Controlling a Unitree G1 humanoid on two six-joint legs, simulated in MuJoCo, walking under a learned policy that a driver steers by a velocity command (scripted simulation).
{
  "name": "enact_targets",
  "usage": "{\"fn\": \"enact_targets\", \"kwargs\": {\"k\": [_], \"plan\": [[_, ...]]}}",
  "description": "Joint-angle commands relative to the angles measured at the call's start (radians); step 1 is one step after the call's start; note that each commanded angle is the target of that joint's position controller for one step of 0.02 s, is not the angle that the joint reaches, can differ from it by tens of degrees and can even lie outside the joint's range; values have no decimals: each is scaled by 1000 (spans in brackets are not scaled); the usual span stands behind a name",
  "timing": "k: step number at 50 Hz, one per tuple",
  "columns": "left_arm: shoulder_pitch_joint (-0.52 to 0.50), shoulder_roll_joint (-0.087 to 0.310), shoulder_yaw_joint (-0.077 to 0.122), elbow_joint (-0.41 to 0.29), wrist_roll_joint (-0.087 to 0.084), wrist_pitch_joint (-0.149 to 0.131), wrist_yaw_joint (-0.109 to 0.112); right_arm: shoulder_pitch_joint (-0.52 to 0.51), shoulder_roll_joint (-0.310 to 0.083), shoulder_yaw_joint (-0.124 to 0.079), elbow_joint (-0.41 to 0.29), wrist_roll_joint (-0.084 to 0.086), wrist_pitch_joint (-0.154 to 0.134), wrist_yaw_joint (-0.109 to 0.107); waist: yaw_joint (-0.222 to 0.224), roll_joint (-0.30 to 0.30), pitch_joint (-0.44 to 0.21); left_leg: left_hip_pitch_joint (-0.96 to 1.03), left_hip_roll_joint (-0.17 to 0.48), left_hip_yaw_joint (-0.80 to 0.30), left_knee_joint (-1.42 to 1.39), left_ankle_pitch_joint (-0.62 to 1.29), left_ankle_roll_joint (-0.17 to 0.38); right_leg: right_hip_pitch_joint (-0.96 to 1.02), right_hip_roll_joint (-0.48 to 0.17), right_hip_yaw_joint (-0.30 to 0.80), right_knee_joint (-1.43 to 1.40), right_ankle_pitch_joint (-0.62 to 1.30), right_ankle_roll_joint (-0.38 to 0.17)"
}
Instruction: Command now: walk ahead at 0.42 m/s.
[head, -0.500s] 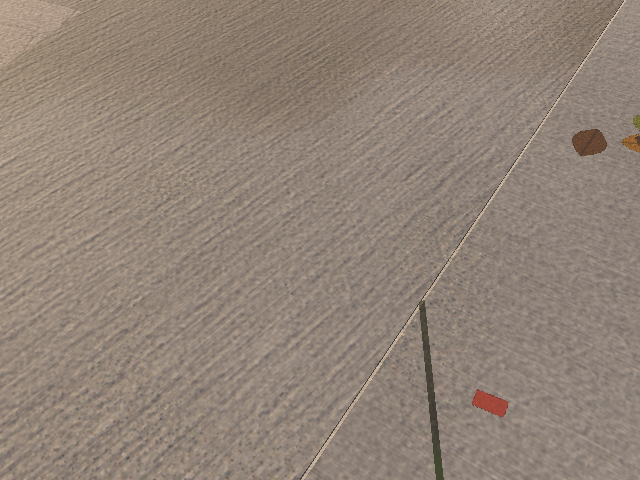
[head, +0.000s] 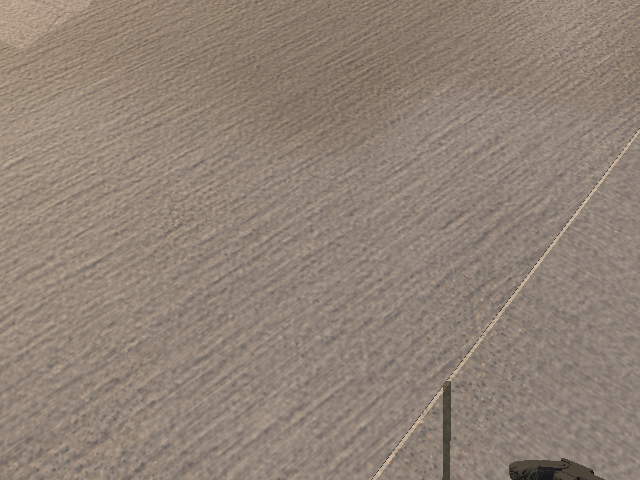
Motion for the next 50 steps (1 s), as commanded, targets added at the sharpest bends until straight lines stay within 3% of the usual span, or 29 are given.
{"fn": "enact_targets", "kwargs": {"k": [1, 2, 3, 4, 5, 6, 7, 9, 11, 14, 17, 21, 23, 24, 25, 26, 27, 28, 30, 35, 50], "plan": [[-45, 183, 35, -32, -2, -2, 14, 360, -142, -50, 78, -5, -26, -30, -219, -99, -148, 438, -29, -31, -118, 67, 60, -140, -253, 32, 484, 1245, 22], [-60, 156, 27, -55, -15, -7, 9, 501, -193, -65, 111, -30, -34, -43, -262, -38, -246, 677, 140, -186, -96, 150, 107, -326, -200, 14, 761, 894, 22], [117, 30, 7, -50, -41, 3, 7, 511, -264, -79, 119, -50, -35, -37, -144, 196, -364, 948, 478, -618, -35, 600, 291, -669, -13, -33, 1183, -197, 62], [97, 140, 35, -27, -16, 15, 15, 482, -220, -80, 115, 17, -28, -25, -156, 11, -382, 846, 457, -697, -146, 522, 333, -707, -12, 72, 1257, -145, 43], [-5, 140, 36, -57, -3, 15, 12, 339, -173, -65, 94, 28, -29, -26, -103, 9, -201, 667, 416, -553, -224, 419, 296, -742, -68, 74, 1203, -48, 43], [-63, 138, 38, -69, 9, 15, 6, 275, -112, -50, 84, 22, -34, -22, -85, -18, -111, 536, 369, -468, -274, 438, 256, -723, -94, 56, 1146, -7, 43], [-90, 133, 43, -70, 16, 26, 1, 272, -79, -38, 97, 17, -41, -25, -61, -32, -70, 452, 328, -388, -300, 501, 218, -687, -115, 57, 1098, 9, 50], [-58, 76, 35, -57, 24, 55, -10, 305, -49, -23, 133, 14, -50, -30, -23, -10, -66, 335, 275, -269, -330, 594, 167, -571, -124, 37, 995, 33, 68], [-51, 47, 29, -49, 17, 73, -12, 319, -77, -21, 153, 6, -61, -29, 3, 9, -85, 289, 246, -194, -326, 703, 153, -523, -115, 14, 912, 61, 81], [-129, 53, 26, -59, 11, 85, -3, 330, -100, -14, 171, -2, -56, -28, -1, 56, -88, 282, 202, -128, -316, 681, 109, -517, -122, -18, 716, 124, 86], [-211, 63, 21, -61, 5, 97, 6, 384, -107, -9, 194, -2, -38, -32, -40, 88, -103, 311, 202, -140, -314, 500, 83, -501, -122, -38, 605, 167, 88], [-280, 69, 15, -54, 4, 101, 17, 410, -96, -3, 210, -10, -13, -44, -72, 79, -56, 295, 234, -215, -314, 146, 102, -463, -126, -37, 474, 108, 84], [-253, 52, 7, -31, 4, 92, 24, 386, -86, 2, 210, -1, -6, -53, -47, 51, -34, 270, 227, -234, -267, 53, 81, -373, -121, -41, 291, 153, 72], [-234, 64, 6, -20, 6, 84, 29, 404, -77, 5, 216, -1, -7, -56, -43, 18, -30, 248, 211, -240, -244, 20, 46, -308, -152, 3, 190, 230, 67], [-184, 100, 11, -3, 13, 71, 34, 430, -59, 8, 213, 1, -11, -56, -54, -33, -58, 220, 179, -224, -201, -24, 9, -225, -249, 97, 173, 384, 56], [-229, 140, 15, 2, 1, 68, 32, 531, 2, 17, 234, 20, -8, -52, -130, -142, -44, 220, 88, -159, -213, -170, -23, -264, -312, 167, 185, 496, 0], [-242, 82, 4, 9, -6, 66, 22, 513, -11, 16, 257, 15, 3, -58, -105, -124, -43, 340, 79, -147, -234, -186, -38, -372, -305, 157, 167, 423, -10], [-259, 57, -2, 9, -6, 63, 17, 479, -38, 8, 257, 12, 8, -60, -99, -100, -11, 372, 85, -163, -239, -134, -41, -413, -258, 125, 161, 364, 13], [-246, 57, -2, 25, -9, 63, 22, 436, -54, 1, 255, 10, 16, -59, -85, -88, -9, 399, 106, -174, -232, -63, -36, -414, -212, 87, 156, 339, 39], [-218, 50, -2, 58, -10, 63, 28, 428, -20, 9, 284, 11, 19, -66, -81, -28, -20, 404, 119, -175, -242, -52, -47, -368, -212, 83, 154, 377, 35], [-165, 25, -9, 120, -6, 71, 32, 424, 2, 18, 341, 12, 33, -77, -70, -16, 7, 398, 131, -176, -247, -79, -58, -363, -200, 82, 123, 332, 35]]}}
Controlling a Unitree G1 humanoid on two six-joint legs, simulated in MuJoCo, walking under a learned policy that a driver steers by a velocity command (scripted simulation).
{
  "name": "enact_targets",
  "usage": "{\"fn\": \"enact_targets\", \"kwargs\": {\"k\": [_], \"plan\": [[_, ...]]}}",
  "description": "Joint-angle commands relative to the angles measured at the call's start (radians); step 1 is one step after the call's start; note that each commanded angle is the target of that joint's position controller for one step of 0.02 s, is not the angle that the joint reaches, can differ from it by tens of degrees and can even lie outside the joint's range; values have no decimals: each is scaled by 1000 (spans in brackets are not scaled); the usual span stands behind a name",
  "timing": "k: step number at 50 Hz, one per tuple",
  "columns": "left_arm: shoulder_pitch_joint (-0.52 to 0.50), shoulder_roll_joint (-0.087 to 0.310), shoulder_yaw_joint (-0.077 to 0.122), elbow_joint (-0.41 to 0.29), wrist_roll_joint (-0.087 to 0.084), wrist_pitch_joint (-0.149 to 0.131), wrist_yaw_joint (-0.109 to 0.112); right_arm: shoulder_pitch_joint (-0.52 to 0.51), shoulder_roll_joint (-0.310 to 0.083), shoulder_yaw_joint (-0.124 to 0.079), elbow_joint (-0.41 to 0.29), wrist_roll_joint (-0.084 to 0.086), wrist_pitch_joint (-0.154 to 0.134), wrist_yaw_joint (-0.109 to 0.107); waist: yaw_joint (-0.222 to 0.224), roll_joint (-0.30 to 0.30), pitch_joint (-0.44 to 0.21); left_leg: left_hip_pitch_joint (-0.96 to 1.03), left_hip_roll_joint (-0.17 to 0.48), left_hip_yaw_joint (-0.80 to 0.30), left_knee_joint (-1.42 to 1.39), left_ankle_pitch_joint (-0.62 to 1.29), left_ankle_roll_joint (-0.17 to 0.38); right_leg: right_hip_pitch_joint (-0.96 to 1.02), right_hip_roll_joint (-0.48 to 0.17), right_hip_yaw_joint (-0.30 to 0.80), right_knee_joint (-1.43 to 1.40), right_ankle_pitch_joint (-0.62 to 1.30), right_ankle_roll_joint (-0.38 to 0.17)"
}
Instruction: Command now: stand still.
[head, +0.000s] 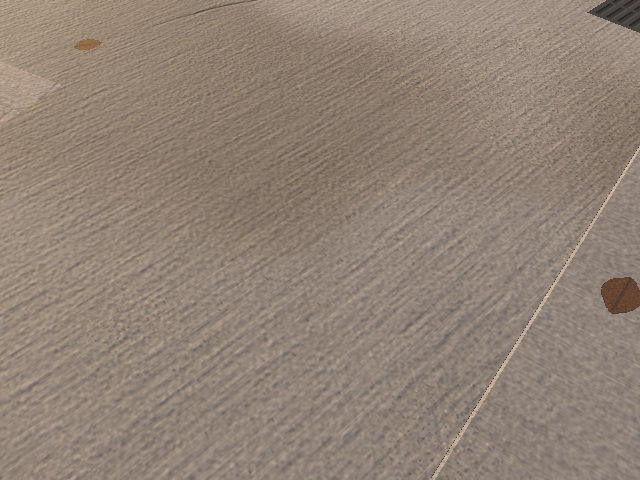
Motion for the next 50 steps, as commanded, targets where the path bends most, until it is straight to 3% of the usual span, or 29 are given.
{"fn": "enact_targets", "kwargs": {"k": [1, 5, 6, 8, 9, 11, 12, 14, 16, 19, 21, 22, 23, 24, 25, 26, 27, 29, 32, 36, 41, 43, 44, 45, 46, 47, 48, 49, 50], "plan": [[68, 71, 9, -2, 0, -3, 2, 87, -56, -5, 7, 0, -1, -3, -3, -10, 50, -53, 108, -103, -64, 110, 20, -13, -139, 144, -79, 144, -14], [77, 67, 8, 5, 0, -1, 2, 94, -50, -3, 16, -1, -1, -4, 0, -10, 57, -62, 110, -104, -66, 99, 19, -16, -136, 145, -86, 119, -14], [88, 65, 8, 9, 0, 0, 1, 106, -45, -2, 21, -2, -1, -3, 1, -14, 38, -59, 100, -98, -68, 35, 21, -9, -128, 145, -98, 23, -17], [102, 109, 29, 8, -1, 10, -1, 115, -58, -11, 16, -9, 1, 1, 5, -49, 60, -109, 45, -55, 4, -180, 37, -38, -114, 172, -108, -282, -49], [121, 130, 40, 7, 2, 17, -4, 105, -59, -14, 4, -16, 3, 6, 15, -71, 92, -177, 22, -38, 57, -280, 47, -57, -138, 220, -132, -454, -78], [197, 153, 58, 16, 5, 22, -9, 61, -30, -12, -33, -32, -2, 19, 51, -129, 155, -324, -7, 25, 217, -285, 50, -45, -263, 398, -237, -667, -155], [213, 154, 65, 19, 8, 21, -11, 42, -24, -12, -49, -39, -9, 25, 59, -141, 163, -341, 12, 31, 304, -230, 50, -59, -325, 477, -280, -674, -193], [198, 162, 74, 5, 20, 8, -15, 3, -50, -24, -83, -34, -25, 37, 52, -98, 142, -397, 47, -12, 441, -237, 52, -51, -367, 514, -316, -563, -223], [146, 168, 78, -19, 14, -7, -17, 9, -54, -32, -98, -26, -40, 49, 16, -62, 95, -380, 61, -25, 439, -212, 49, -44, -339, 432, -306, -457, -196], [85, 167, 81, -42, 4, -18, -19, 42, -31, -36, -102, -15, -49, 51, -23, -92, 82, -198, 24, 27, 257, -161, 42, -148, -253, 278, -259, -360, -149], [67, 170, 86, -48, -4, -16, -21, 146, -16, -39, -66, -10, -49, 47, -63, -76, 81, 10, -21, 85, 92, -45, 38, -271, -206, 215, -172, -409, -136], [59, 159, 85, -56, 0, -18, -23, 211, -27, -44, -44, -13, -50, 42, -82, -45, 79, 112, -29, 73, 42, -75, 39, -345, -173, 188, -88, -442, -123], [24, 116, 73, -81, 6, -25, -28, 293, -71, -55, -30, -24, -58, 33, -114, 67, 74, 211, 98, -106, -67, -210, 56, -457, -113, 114, 105, -411, -93], [-3, 33, 51, -124, -1, -34, -41, 388, -175, -78, -27, -22, -63, 26, -135, 291, 42, 271, 350, -529, -289, -546, 129, -600, 8, -45, 428, -340, -43], [-28, 112, 67, -143, 38, -35, -49, 366, -195, -87, -20, -21, -50, 24, -105, 208, 124, 144, 427, -666, -336, -672, 193, -657, -34, 6, 594, -314, -54], [-52, 125, 71, -154, 45, -38, -63, 266, -165, -79, -54, -19, -52, 28, -49, 107, 173, 52, 401, -620, -335, -616, 195, -650, -79, 47, 654, -213, -54], [-47, 112, 69, -148, 36, -43, -72, 204, -150, -75, -76, -14, -62, 34, -17, 65, 167, 21, 353, -523, -340, -486, 173, -620, -98, 61, 654, -132, -45], [-31, 110, 73, -132, 30, -46, -82, 176, -116, -65, -90, -7, -84, 32, 9, 42, 121, 42, 275, -351, -339, -206, 136, -564, -112, 42, 629, -22, -17], [-85, 102, 76, -148, 27, -33, -84, 256, -90, -55, -59, -8, -98, 29, 1, 54, 89, 104, 225, -220, -301, 75, 126, -593, -105, 7, 618, 55, 2], [-269, 88, 67, -223, 22, -25, -81, 301, -84, -44, -50, -11, -103, 29, -29, 73, 112, 109, 205, -144, -278, 346, 137, -615, -94, -35, 479, 112, 23], [-402, 89, 54, -283, 8, -30, -79, 319, -111, -47, -41, -15, -109, 22, -50, 105, 119, 137, 209, -87, -243, 561, 137, -474, -53, -87, 239, 144, -13], [-370, 109, 60, -287, 9, -35, -71, 293, -129, -51, -40, -17, -110, 21, -19, 106, 96, 174, 224, -65, -172, 764, 131, -382, -26, -96, 189, 106, -53], [-306, 125, 68, -272, 9, -40, -63, 277, -144, -56, -41, -16, -111, 19, 13, 110, 58, 194, 228, -53, -90, 915, 122, -300, 0, -102, 180, 76, -74], [-184, 148, 81, -235, 7, -47, -56, 264, -159, -61, -40, -17, -108, 18, 63, 108, -6, 205, 225, -43, 48, 1010, 113, -178, 26, -99, 158, 60, -95], [-18, 169, 96, -181, 11, -56, -47, 242, -169, -64, -45, -11, -103, 19, 134, 88, -90, 152, 201, -20, 239, 968, 98, 18, 30, -94, 91, 107, -117], [141, 231, 117, -145, 36, -63, -38, 239, -146, -58, -65, -3, -102, 24, 186, 37, -189, -43, 165, -5, 504, 663, 91, 265, -131, 79, 80, -18, -157], [202, 325, 138, -145, 58, -62, -40, 356, -14, -38, -86, 27, -98, 39, 116, -187, -323, -403, -16, 22, 918, -171, 53, 544, -462, 606, 12, -90, -306], [141, 295, 137, -147, 16, -46, -50, 292, -116, -66, -87, 15, -95, 41, 118, -98, -314, -513, -31, -100, 1036, -212, 67, 472, -448, 772, -135, -223, -325], [14, 238, 120, -166, 4, -49, -51, 170, -134, -73, -132, 3, -95, 41, 74, -71, -131, -574, 38, -101, 1005, -110, 76, 314, -414, 594, -165, -253, -279]]}}
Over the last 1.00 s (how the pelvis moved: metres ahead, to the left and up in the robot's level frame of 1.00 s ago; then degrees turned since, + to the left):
0.18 -0.04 0.02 1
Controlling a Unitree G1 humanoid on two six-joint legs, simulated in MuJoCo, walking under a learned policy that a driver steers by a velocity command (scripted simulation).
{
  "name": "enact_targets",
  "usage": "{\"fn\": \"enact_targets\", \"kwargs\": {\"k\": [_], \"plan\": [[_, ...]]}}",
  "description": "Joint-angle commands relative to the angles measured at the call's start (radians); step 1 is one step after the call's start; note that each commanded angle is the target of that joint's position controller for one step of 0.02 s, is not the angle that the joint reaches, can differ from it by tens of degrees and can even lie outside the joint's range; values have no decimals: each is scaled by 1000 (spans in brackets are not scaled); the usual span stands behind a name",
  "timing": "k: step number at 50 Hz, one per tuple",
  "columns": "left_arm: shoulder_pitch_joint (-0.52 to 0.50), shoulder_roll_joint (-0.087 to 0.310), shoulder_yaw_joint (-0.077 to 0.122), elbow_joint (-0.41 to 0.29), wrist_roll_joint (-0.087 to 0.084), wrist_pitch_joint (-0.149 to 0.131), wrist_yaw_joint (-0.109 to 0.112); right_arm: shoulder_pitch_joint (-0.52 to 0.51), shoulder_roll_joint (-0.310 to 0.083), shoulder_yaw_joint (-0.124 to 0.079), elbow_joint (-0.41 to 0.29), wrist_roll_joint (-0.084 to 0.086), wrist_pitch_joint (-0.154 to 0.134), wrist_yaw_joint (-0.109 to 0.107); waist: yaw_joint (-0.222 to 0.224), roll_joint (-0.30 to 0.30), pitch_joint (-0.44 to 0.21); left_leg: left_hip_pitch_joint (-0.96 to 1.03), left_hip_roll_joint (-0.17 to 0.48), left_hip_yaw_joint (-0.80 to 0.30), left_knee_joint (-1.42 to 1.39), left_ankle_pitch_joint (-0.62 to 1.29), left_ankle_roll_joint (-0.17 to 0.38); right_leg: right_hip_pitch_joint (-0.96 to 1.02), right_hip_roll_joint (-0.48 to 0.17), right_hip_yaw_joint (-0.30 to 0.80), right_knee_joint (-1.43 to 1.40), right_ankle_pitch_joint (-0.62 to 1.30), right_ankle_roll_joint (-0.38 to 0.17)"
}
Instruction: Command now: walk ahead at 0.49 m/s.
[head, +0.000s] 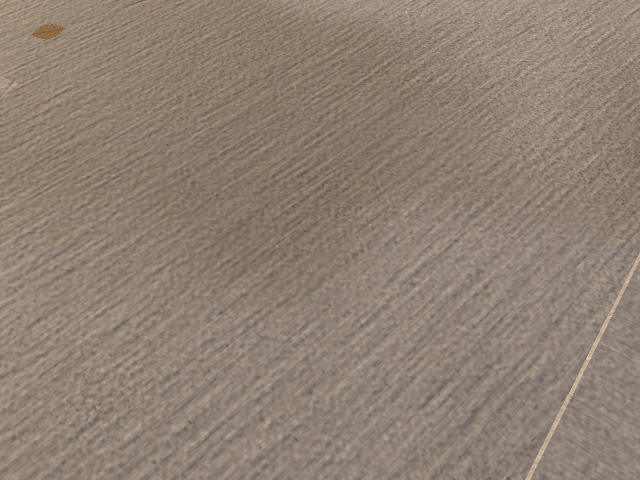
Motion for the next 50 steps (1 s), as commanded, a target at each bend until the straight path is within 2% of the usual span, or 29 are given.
{"fn": "enact_targets", "kwargs": {"k": [1, 2, 3, 4, 6, 8, 10, 13, 16, 18, 21, 22, 23, 24, 25, 26, 27, 28, 29, 30, 31, 32, 35, 40, 44, 46, 48, 49, 50], "plan": [[202, 110, 31, 37, -17, -2, -1, -67, -113, -29, -104, -8, -18, 8, 80, -20, -90, -523, 72, -62, 304, 145, 30, 446, -382, 572, -391, -170, -169], [194, 71, 19, 48, -12, -11, 1, -77, -96, -32, -102, -18, -11, 10, 46, -5, -50, -467, 96, -63, 250, 168, 26, 350, -337, 479, -408, -63, -135], [210, 38, 7, 67, -13, -18, 7, -54, -73, -30, -99, -33, 4, 15, 12, -15, -39, -407, 110, -62, 204, 170, 15, 279, -299, 404, -421, 15, -110], [235, 34, 2, 80, -12, -26, 11, -39, -50, -28, -95, -37, 17, 21, -3, -25, -38, -378, 113, -57, 169, 167, 7, 254, -283, 359, -426, 75, -100], [283, 64, 4, 96, -12, -40, 16, -57, -41, -29, -104, -35, 38, 28, -18, -37, -22, -402, 112, -41, 127, 183, -4, 244, -272, 279, -440, 165, -90], [320, 88, 6, 102, -10, -45, 17, -149, -54, -31, -139, -32, 52, 34, -8, -51, 10, -477, 121, -35, 67, 258, -10, 251, -263, 216, -468, 175, -72], [354, 83, 0, 104, -9, -46, 17, -247, -65, -30, -174, -26, 54, 40, 11, -59, 34, -536, 119, -29, -21, 344, -13, 276, -246, 159, -480, 222, -46], [384, 78, -8, 102, -13, -49, 21, -366, -55, -19, -216, -16, 48, 48, 36, -66, 43, -515, 97, 18, -207, 456, -12, 305, -226, 74, -475, 333, -8], [447, 88, -10, 119, -14, -50, 32, -466, -49, -10, -251, -15, 45, 52, 69, -69, 51, -504, 76, 78, -336, 486, 4, 399, -248, 26, -460, 427, 5], [475, 99, -8, 130, -10, -44, 40, -503, -57, -11, -271, -18, 42, 52, 76, -69, 53, -508, 57, 105, -390, 442, 24, 489, -270, 0, -416, 527, 7], [456, 134, 0, 127, -7, -34, 57, -439, -82, -26, -264, -25, 41, 45, 29, -102, -5, -397, -17, 157, -421, 303, 76, 577, -294, -48, -244, 923, 19], [441, 148, 5, 122, -4, -27, 61, -367, -98, -36, -244, -26, 40, 40, -5, -116, -45, -322, -50, 168, -426, 251, 99, 584, -300, -61, -130, 1020, 19], [427, 163, 10, 113, -3, -19, 59, -266, -120, -50, -213, -28, 37, 38, -45, -123, -100, -214, -75, 166, -464, 229, 124, 566, -303, -67, 25, 1013, 17], [405, 171, 13, 97, -8, -14, 53, -133, -157, -69, -172, -40, 32, 34, -112, -102, -162, -20, -68, 117, -548, 251, 160, 455, -288, -83, 244, 865, 31], [387, 140, 8, 52, -11, -17, 44, -21, -251, -100, -160, -50, 33, 24, -155, 9, -259, 204, 154, -166, -565, 194, 232, 225, -236, -94, 581, 422, 55], [397, 78, 3, -19, -34, -26, 22, -68, -315, -114, -183, -36, 46, 26, -71, 224, -322, 430, 393, -751, -714, 238, 408, -193, 11, 18, 919, -370, 103], [278, 136, 11, -43, -17, -37, 16, -92, -289, -108, -178, -12, 56, 25, -80, 33, -237, 373, 352, -658, -755, 217, 368, -315, -67, 178, 905, -273, 85], [224, 134, 10, -70, -26, -51, 11, -150, -247, -96, -185, -8, 55, 20, -52, 4, -139, 255, 330, -538, -777, 269, 323, -323, -107, 180, 829, -179, 83], [234, 128, 11, -61, -24, -53, 14, -190, -198, -84, -187, -10, 51, 20, -2, -77, -69, 130, 285, -449, -799, 396, 275, -266, -138, 176, 733, -139, 90], [235, 120, 12, -65, -6, -37, 15, -214, -177, -75, -191, -5, 43, 14, 31, -85, -50, 49, 235, -375, -805, 481, 244, -207, -159, 180, 666, -134, 106], [261, 103, 8, -62, 10, -15, 12, -225, -165, -68, -195, -1, 34, 10, 56, -64, -58, 0, 197, -320, -812, 529, 226, -152, -167, 179, 621, -130, 122], [261, 98, 9, -69, 18, 4, 8, -209, -172, -67, -193, 4, 23, 9, 63, -47, -62, -20, 178, -298, -814, 582, 223, -135, -165, 171, 588, -134, 137], [175, 98, 9, -116, 20, 32, 0, -151, -222, -76, -189, 7, 12, 9, 52, -7, -45, -51, 134, -258, -830, 633, 205, -175, -164, 140, 473, -55, 172], [-38, 115, 5, -204, 11, 39, -7, -37, -224, -75, -191, 3, 22, 11, -27, 43, -31, 50, 114, -287, -815, 653, 143, -277, -139, 134, 263, 121, 184], [-163, 118, -7, -262, 5, 30, -15, 19, -235, -75, -200, -6, 27, 3, -69, 56, -23, 152, 125, -328, -772, 694, 149, -302, -102, 137, 132, 144, 171], [-201, 127, -12, -290, 0, 21, -16, 28, -246, -77, -208, -13, 28, -3, -76, 65, -19, 188, 141, -356, -740, 730, 147, -277, -83, 142, 64, 130, 156], [-158, 149, -9, -295, -5, 11, -14, -7, -266, -83, -226, -15, 26, -11, -39, 77, -25, 175, 152, -376, -702, 771, 120, -161, -67, 156, -18, 102, 133], [-82, 166, -3, -278, -8, 6, -9, -51, -280, -86, -240, -16, 24, -12, 3, 81, -45, 130, 141, -366, -653, 853, 95, -29, -45, 152, -58, 65, 116], [34, 195, 9, -242, -10, -1, 1, -76, -293, -89, -250, -16, 19, -6, 50, 71, -103, 99, 116, -356, -544, 955, 73, 133, -15, 139, -76, 35, 98]]}}
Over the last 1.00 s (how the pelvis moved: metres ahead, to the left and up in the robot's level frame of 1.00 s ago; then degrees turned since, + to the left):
0.31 0.03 -0.03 1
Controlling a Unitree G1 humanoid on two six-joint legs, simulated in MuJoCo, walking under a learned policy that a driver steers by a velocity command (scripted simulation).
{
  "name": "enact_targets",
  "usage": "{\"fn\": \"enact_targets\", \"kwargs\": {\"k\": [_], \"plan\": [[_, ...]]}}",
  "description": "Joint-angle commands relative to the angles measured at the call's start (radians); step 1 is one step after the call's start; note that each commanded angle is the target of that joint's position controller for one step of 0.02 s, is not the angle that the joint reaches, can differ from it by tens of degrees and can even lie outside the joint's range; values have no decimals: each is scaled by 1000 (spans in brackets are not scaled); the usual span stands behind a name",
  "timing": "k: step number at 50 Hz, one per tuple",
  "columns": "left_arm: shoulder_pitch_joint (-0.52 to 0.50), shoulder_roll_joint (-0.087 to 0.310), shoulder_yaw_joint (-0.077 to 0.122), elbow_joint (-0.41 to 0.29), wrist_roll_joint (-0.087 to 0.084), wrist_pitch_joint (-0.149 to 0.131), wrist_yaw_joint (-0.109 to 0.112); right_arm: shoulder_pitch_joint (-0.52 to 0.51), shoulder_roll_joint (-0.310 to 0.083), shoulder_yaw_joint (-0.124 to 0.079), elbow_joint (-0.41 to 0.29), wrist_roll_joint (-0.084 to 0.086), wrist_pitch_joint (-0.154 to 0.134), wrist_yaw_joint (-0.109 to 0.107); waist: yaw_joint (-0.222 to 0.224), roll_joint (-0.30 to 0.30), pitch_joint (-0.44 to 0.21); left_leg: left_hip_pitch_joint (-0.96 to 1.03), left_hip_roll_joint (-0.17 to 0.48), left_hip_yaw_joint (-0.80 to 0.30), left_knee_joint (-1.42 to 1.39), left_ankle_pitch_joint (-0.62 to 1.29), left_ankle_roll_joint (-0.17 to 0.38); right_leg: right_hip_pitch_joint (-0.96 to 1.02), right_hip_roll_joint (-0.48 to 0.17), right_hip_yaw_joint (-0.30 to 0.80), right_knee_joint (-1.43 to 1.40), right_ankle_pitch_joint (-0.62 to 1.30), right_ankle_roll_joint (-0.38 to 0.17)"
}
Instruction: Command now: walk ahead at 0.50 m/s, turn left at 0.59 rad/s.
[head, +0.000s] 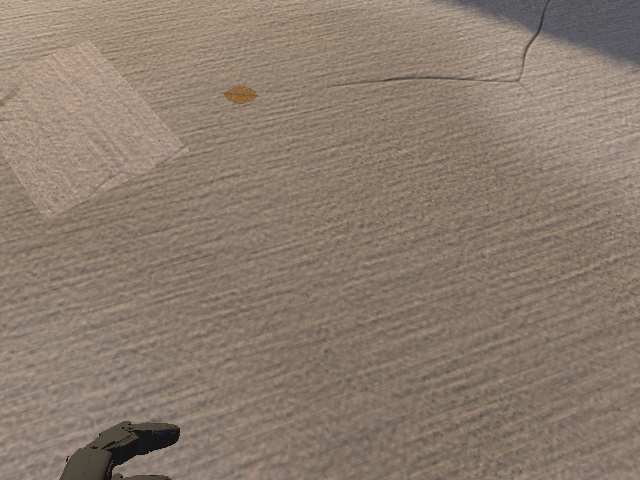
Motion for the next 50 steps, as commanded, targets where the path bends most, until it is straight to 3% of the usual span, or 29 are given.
{"fn": "enact_targets", "kwargs": {"k": [1, 2, 3, 4, 5, 6, 7, 9, 11, 14, 17, 23, 24, 25, 26, 27, 28, 29, 30, 31, 32, 35, 41, 46, 49, 50], "plan": [[270, 176, 57, 7, -2, -37, 28, -91, -185, -39, -80, 6, -24, 8, 209, 61, -154, -159, 167, -88, 358, 873, 19, 468, 15, 5, -110, -14, -60], [429, 249, 73, 11, 26, -42, 47, -75, -107, -18, -117, 18, -31, 17, 254, -44, -313, -300, 106, -27, 639, 549, 4, 709, -221, 234, -120, -206, -102], [393, 325, 88, -1, 44, -30, 45, 75, -25, -3, -137, 54, -23, 12, 151, -291, -409, -598, -43, 74, 899, -190, -26, 895, -471, 706, -234, -212, -226], [330, 238, 82, -11, 22, -15, 39, 49, -119, -11, -110, 12, -7, 3, 133, -148, -315, -691, 58, 79, 990, -113, -14, 777, -438, 759, -268, -382, -233], [253, 145, 58, -25, 10, -14, 38, -37, -128, -16, -113, 1, 1, 9, 126, -35, -146, -686, 94, 100, 969, -13, -26, 609, -389, 560, -284, -263, -209], [226, 105, 45, -19, 10, -18, 35, -81, -110, -14, -120, 0, 7, 13, 115, 15, -73, -659, 121, 113, 927, 29, -39, 507, -337, 391, -285, -13, -189], [242, 98, 40, -7, 8, -24, 36, -91, -101, -15, -123, -9, 18, 19, 105, -19, -54, -629, 139, 123, 897, 29, -52, 461, -303, 269, -280, 210, -171], [278, 100, 37, 20, -5, -41, 32, -74, -83, -15, -129, -17, 47, 30, 81, -73, -65, -582, 137, 147, 878, 20, -69, 414, -268, 122, -266, 522, -159], [289, 115, 41, 27, -12, -52, 29, -103, -72, -13, -152, -12, 59, 41, 71, -94, -86, -611, 129, 162, 851, 57, -79, 429, -264, 45, -267, 644, -168], [280, 130, 45, 28, -13, -37, 36, -198, -55, -1, -202, -13, 69, 57, 75, -111, -71, -652, 146, 195, 724, 159, -94, 421, -254, -54, -283, 629, -170], [269, 139, 48, 26, -15, -22, 39, -272, -31, 17, -237, -11, 69, 73, 88, -110, -68, -550, 154, 244, 523, 292, -87, 373, -225, -153, -270, 555, -152], [321, 198, 74, 33, -20, 13, 44, -339, -74, 6, -295, -23, 67, 73, 126, -104, -70, -458, 123, 286, 301, 162, -41, 464, -282, -166, -103, 490, -119], [321, 201, 76, 33, -23, 24, 47, -300, -77, 2, -289, -29, 59, 68, 108, -79, -92, -402, 104, 290, 230, 170, -24, 467, -272, -182, 2, 483, -104], [349, 199, 76, 39, -21, 32, 45, -225, -92, -6, -268, -39, 44, 55, 74, -1, -145, -281, 91, 261, 129, 295, 0, 431, -234, -210, 171, 407, -64], [403, 168, 67, 5, -13, 38, 42, -152, -206, -33, -275, -44, 33, 38, 61, 190, -235, -85, 325, -23, 114, 671, 65, 247, -168, -240, 450, 12, -7], [397, 116, 52, -53, -15, 58, 38, -143, -303, -62, -291, 0, 48, 30, 74, 312, -299, 17, 541, -368, 85, 971, 277, -8, 33, -166, 675, -629, 37], [344, 140, 56, -38, 7, 78, 43, -105, -252, -57, -282, 35, 58, 28, 35, 128, -303, -8, 502, -296, 76, 880, 283, -25, -21, -17, 731, -588, 43], [298, 126, 52, -51, -8, 82, 43, -161, -212, -43, -280, 25, 67, 20, 58, 121, -200, -101, 454, -212, 54, 773, 258, -52, -32, -4, 724, -507, 40], [274, 123, 51, -47, -10, 80, 47, -225, -166, -29, -282, 15, 76, 13, 90, 88, -113, -193, 379, -143, 16, 652, 199, -48, -54, 10, 650, -425, 37], [275, 135, 55, -49, 2, 83, 48, -273, -142, -21, -291, 16, 81, 7, 117, 112, -80, -250, 324, -105, -2, 574, 156, -24, -62, 13, 589, -373, 37], [306, 141, 57, -36, 12, 91, 47, -297, -126, -16, -299, 11, 81, 6, 133, 125, -96, -282, 292, -78, -6, 574, 142, 21, -49, 1, 582, -343, 38], [312, 122, 54, -39, 4, 105, 40, -274, -158, -27, -294, 3, 71, 17, 134, 92, -139, -295, 276, -93, -14, 524, 139, 54, -24, 7, 530, -324, 41], [220, 117, 50, -80, -1, 108, 44, -226, -176, -41, -287, -6, 84, 23, 87, 138, -106, -293, 262, -215, -59, 156, 134, 43, 1, 32, 348, -317, 39], [230, 116, 45, -93, -18, 90, 52, -235, -182, -48, -290, -13, 92, 33, 88, 157, -111, -317, 246, -290, -26, 207, 107, 173, 56, 30, 176, -355, 6], [342, 114, 44, -68, -22, 76, 67, -276, -174, -49, -293, 6, 97, 31, 151, 152, -105, -405, 191, -302, 9, 173, 26, 388, 82, 15, -138, -248, -30], [356, 169, 57, -67, -11, 69, 78, -268, -136, -39, -300, 16, 94, 24, 147, 65, -92, -495, 121, -245, 84, 25, -38, 467, -34, 119, -272, -277, -55]]}}
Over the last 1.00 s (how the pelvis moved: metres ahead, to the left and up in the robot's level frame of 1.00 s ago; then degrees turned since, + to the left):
0.56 0.08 0.01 28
